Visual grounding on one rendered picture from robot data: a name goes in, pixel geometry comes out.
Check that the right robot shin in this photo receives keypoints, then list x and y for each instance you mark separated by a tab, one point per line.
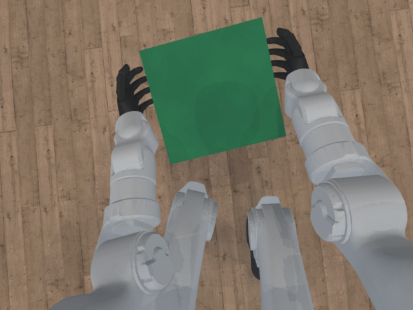
286	211

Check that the left robot upper arm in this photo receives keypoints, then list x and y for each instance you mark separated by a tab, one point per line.
127	273

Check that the robot shin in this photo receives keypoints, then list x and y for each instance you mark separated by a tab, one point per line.
180	196
286	211

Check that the robot right hand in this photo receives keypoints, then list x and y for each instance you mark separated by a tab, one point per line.
295	58

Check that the right robot forearm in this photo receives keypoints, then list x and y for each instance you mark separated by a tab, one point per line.
327	142

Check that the robot left hand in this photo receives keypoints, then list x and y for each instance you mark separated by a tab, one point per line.
126	99

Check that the carton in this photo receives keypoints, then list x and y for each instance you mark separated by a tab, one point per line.
215	91

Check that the right robot upper arm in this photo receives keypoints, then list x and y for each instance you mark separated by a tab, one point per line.
365	217

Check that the left robot shin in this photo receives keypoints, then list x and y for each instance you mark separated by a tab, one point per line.
180	196

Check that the left robot forearm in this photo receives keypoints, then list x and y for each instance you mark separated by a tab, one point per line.
133	205

